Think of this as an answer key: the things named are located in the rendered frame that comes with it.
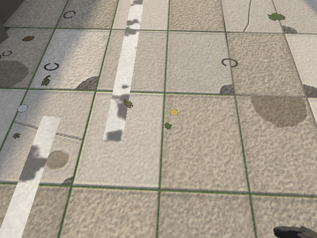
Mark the right robot hand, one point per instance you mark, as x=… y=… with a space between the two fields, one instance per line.
x=294 y=232

